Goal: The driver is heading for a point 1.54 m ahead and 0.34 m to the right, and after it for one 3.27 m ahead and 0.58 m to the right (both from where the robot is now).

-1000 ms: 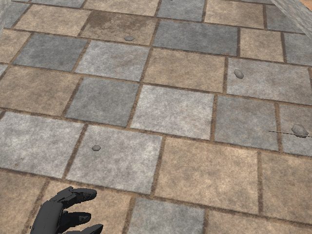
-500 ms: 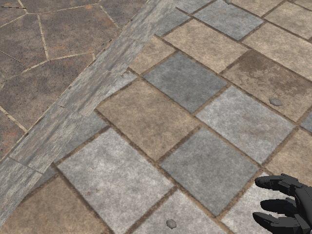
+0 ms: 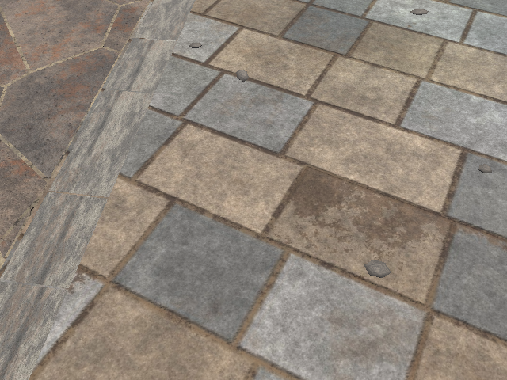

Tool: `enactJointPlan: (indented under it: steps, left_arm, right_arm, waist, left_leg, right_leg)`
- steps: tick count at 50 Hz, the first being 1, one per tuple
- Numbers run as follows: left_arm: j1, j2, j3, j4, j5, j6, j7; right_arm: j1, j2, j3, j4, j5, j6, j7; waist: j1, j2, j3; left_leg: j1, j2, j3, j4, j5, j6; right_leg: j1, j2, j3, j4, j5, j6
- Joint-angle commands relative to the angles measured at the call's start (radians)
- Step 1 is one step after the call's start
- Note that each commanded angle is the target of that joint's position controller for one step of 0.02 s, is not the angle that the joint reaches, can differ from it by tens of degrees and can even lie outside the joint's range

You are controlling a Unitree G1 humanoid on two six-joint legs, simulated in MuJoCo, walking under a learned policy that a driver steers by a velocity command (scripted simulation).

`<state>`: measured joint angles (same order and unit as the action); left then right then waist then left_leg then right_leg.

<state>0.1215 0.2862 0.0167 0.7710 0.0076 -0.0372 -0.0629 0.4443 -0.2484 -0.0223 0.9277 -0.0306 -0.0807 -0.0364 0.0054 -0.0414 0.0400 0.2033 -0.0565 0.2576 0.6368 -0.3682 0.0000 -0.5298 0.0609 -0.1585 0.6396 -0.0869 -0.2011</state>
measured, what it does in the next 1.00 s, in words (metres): walks ahead, turning right: left foot, then right foot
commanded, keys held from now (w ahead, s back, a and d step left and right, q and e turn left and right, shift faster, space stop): w+e+shift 0.36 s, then w+shift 0.60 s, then w+q+shift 0.04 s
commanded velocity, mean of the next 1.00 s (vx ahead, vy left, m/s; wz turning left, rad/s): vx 1.00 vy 0.00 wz -0.53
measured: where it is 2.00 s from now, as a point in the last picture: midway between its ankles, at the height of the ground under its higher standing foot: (391, 74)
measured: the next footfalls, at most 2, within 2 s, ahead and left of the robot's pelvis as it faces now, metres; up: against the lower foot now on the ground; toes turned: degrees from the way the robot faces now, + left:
left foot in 0.40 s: +0.63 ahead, +0.08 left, +0.00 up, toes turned -27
right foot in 0.84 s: +0.87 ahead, -0.31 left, +0.00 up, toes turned -34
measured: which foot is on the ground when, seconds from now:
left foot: up 0.00-0.38, down 0.40-0.86, up 0.88-1.00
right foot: down 0.00-0.42, up 0.44-0.82, down 0.84-1.00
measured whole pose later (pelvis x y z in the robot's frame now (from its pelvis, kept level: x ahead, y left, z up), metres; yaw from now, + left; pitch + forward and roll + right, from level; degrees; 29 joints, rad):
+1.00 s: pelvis +0.86 -0.23 +0.03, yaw -33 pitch +1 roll -1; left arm 0.29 0.29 0.03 0.82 0.04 -0.06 -0.01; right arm 0.32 -0.26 -0.01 0.83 -0.02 -0.07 0.02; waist -0.03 0.01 0.01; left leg -0.44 0.06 -0.04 1.27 -0.31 0.06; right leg -0.26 0.09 -0.07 0.51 -0.26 -0.10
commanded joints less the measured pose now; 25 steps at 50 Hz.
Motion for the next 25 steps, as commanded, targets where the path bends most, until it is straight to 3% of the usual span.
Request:
enactJointPlan:
  steps: [1,2,3,4,6,7,8,11,14,16,18,19,20,21,22,23,24,25]
  left_arm:
    - [0.463,0.274,0.102,0.121,-0.006,0.029,0.041]
    - [0.388,0.303,0.111,0.07,0.006,0.034,0.048]
    - [0.336,0.22,0.102,0.039,0.012,0.033,0.056]
    - [0.291,0.169,0.089,0.045,0.012,0.028,0.057]
    - [0.258,0.162,0.082,0.041,0.004,-0.003,0.063]
    - [0.247,0.15,0.075,0.043,0.0,-0.018,0.063]
    - [0.24,0.162,0.077,0.035,-0.004,-0.032,0.06]
    - [0.259,0.176,0.09,0.028,-0.008,-0.047,0.056]
    - [0.319,0.195,0.106,0.032,-0.019,-0.043,0.044]
    - [0.322,0.202,0.113,0.027,-0.014,-0.039,0.049]
    - [0.29,0.232,0.121,0.012,-0.007,-0.04,0.056]
    - [0.261,0.266,0.125,0.009,0.002,-0.042,0.054]
    - [0.207,0.25,0.119,-0.002,0.009,-0.052,0.051]
    - [0.19,0.105,0.079,-0.031,0.02,-0.066,0.056]
    - [0.363,0.009,0.042,-0.089,-0.036,-0.066,0.044]
    - [0.305,0.091,0.039,-0.035,0.001,-0.046,0.058]
    - [0.209,0.121,0.046,-0.041,0.02,-0.039,0.048]
    - [0.146,0.117,0.043,-0.056,0.028,-0.036,0.038]
  right_arm:
    - [-0.224,-0.046,-0.004,-0.211,-0.031,-0.022,0.016]
    - [-0.163,-0.06,0.014,-0.298,-0.001,-0.047,0.026]
    - [-0.218,-0.123,0.014,-0.288,-0.017,-0.067,0.03]
    - [-0.246,-0.148,0.007,-0.281,-0.019,-0.069,0.035]
    - [-0.26,-0.129,0.018,-0.289,-0.049,-0.028,0.032]
    - [-0.265,-0.117,0.024,-0.293,-0.053,-0.003,0.034]
    - [-0.299,-0.108,0.029,-0.314,-0.052,0.011,0.037]
    - [-0.47,-0.075,0.047,-0.387,-0.022,0.013,0.054]
    - [-0.539,-0.067,0.05,-0.414,0.003,0.009,0.055]
    - [-0.552,-0.09,0.043,-0.428,0.007,0.003,0.05]
    - [-0.439,-0.154,0.015,-0.396,0.007,-0.004,0.035]
    - [-0.28,-0.201,-0.008,-0.355,0.01,-0.009,0.024]
    - [-0.058,-0.242,-0.032,-0.298,0.003,-0.014,0.007]
    - [0.156,-0.299,-0.054,-0.258,-0.025,-0.019,-0.012]
    - [0.024,-0.386,-0.075,-0.264,-0.048,-0.014,0.001]
    - [-0.099,-0.26,-0.068,-0.293,-0.037,-0.006,0.017]
    - [-0.146,-0.176,-0.05,-0.291,-0.025,-0.005,0.026]
    - [-0.141,-0.146,-0.044,-0.261,-0.03,-0.005,0.032]
  waist:
    - [0.143,-0.234,-0.099]
    - [0.09,-0.229,-0.285]
    - [0.083,-0.003,-0.162]
    - [0.028,0.126,-0.048]
    - [-0.041,0.177,0.04]
    - [-0.061,0.172,0.063]
    - [-0.06,0.154,0.072]
    - [0.005,0.083,0.082]
    - [0.084,0.016,0.019]
    - [0.092,-0.013,-0.001]
    - [0.033,-0.017,-0.086]
    - [-0.058,-0.01,-0.185]
    - [-0.18,0.002,-0.278]
    - [-0.232,0.168,-0.394]
    - [-0.047,0.554,-0.484]
    - [-0.059,0.297,-0.314]
    - [-0.069,0.144,-0.201]
    - [-0.064,0.055,-0.129]
  left_leg:
    - [-0.913,-0.04,-0.153,1.122,-0.152,-0.019]
    - [-1.096,-0.021,-0.349,1.151,-0.145,-0.013]
    - [-1.117,0.042,-0.381,1.02,-0.039,0.014]
    - [-1.06,0.087,-0.374,0.897,0.032,0.012]
    - [-0.932,0.139,-0.366,0.752,0.021,-0.029]
    - [-0.875,0.165,-0.349,0.669,0.012,-0.049]
    - [-0.822,0.176,-0.321,0.56,0.029,-0.063]
    - [-0.72,0.166,-0.266,0.229,0.292,-0.075]
    - [-0.665,0.103,-0.242,0.02,0.468,-0.052]
    - [-0.632,0.082,-0.265,-0.082,0.455,-0.038]
    - [-0.467,0.036,-0.281,-0.137,0.354,-0.021]
    - [-0.319,0.027,-0.264,-0.126,0.273,-0.006]
    - [-0.092,0.086,-0.286,-0.089,0.205,0.016]
    - [0.119,0.307,-0.528,-0.097,-0.155,0.034]
    - [0.226,0.523,-1.198,-0.375,-0.367,0.17]
    - [0.099,0.469,-1.169,-0.405,-0.534,0.19]
    - [-0.03,0.414,-0.963,-0.383,-0.402,0.18]
    - [-0.142,0.367,-0.824,-0.387,-0.214,0.169]
  right_leg:
    - [0.798,-0.128,0.449,0.062,0.198,-0.18]
    - [0.924,-0.288,0.901,-0.243,-0.221,-0.333]
    - [0.786,-0.307,0.99,-0.425,-0.441,-0.273]
    - [0.601,-0.283,0.917,-0.451,-0.43,-0.217]
    - [0.328,-0.197,0.761,-0.452,-0.227,-0.183]
    - [0.219,-0.154,0.685,-0.466,-0.193,-0.17]
    - [0.139,-0.112,0.622,-0.483,-0.145,-0.161]
    - [0.085,-0.03,0.514,-0.489,0.045,-0.109]
    - [0.243,-0.033,0.522,-0.442,0.246,-0.052]
    - [0.346,-0.057,0.548,-0.383,0.321,-0.024]
    - [0.418,-0.063,0.567,-0.225,0.519,0.021]
    - [0.439,-0.06,0.543,-0.052,0.61,0.039]
    - [0.335,-0.035,0.505,0.198,0.546,0.058]
    - [0.165,0.017,0.431,0.543,0.024,0.053]
    - [-0.123,0.111,0.327,0.765,-0.397,0.096]
    - [-0.238,0.002,0.309,0.807,-0.29,0.076]
    - [-0.232,-0.035,0.284,0.754,-0.202,0.085]
    - [-0.205,-0.057,0.277,0.703,-0.177,0.093]
Keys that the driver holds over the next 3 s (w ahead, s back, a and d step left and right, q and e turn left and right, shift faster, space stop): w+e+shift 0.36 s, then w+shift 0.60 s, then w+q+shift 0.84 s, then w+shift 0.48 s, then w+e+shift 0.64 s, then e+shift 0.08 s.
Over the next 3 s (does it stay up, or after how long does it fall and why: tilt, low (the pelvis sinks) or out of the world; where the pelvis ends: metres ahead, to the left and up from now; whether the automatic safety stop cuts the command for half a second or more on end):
stays up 2.73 -0.36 0.01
